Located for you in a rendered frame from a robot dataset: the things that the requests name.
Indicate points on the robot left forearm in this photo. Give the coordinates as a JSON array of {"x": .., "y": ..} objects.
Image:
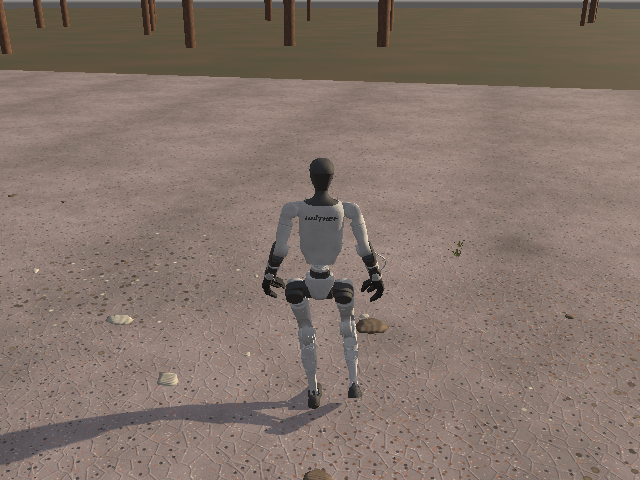
[{"x": 272, "y": 265}]

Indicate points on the robot thigh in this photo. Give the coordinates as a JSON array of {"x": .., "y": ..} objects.
[
  {"x": 295, "y": 293},
  {"x": 343, "y": 292}
]

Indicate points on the robot right forearm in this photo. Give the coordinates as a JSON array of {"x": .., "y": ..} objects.
[{"x": 371, "y": 265}]

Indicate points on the right robot hand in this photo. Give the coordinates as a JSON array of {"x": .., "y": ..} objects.
[{"x": 374, "y": 285}]

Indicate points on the robot left upper arm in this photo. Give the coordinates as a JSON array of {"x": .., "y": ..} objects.
[{"x": 290, "y": 210}]

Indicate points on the left robot hand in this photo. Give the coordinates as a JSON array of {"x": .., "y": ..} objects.
[{"x": 277, "y": 283}]

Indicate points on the left robot thigh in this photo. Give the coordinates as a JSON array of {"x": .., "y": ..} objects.
[{"x": 295, "y": 293}]

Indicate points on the robot right upper arm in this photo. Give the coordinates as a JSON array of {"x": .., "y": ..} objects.
[{"x": 352, "y": 211}]

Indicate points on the right robot thigh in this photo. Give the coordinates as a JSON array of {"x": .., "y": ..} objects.
[{"x": 343, "y": 292}]

